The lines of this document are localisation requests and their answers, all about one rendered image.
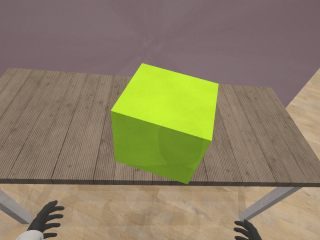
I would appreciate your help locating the robot left forearm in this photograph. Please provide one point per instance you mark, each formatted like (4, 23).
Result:
(31, 235)

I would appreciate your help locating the left robot hand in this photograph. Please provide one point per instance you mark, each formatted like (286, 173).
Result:
(39, 223)

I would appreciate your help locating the carton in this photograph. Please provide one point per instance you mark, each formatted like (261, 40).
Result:
(163, 122)

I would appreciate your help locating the right robot hand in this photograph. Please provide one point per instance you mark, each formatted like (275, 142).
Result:
(250, 232)

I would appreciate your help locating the table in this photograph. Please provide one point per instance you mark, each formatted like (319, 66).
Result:
(56, 128)

